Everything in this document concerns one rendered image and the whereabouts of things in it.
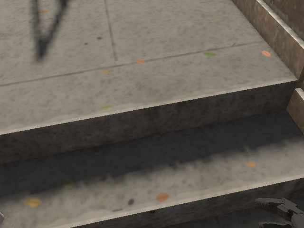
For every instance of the right robot hand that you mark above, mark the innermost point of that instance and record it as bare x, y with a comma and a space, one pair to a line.
285, 209

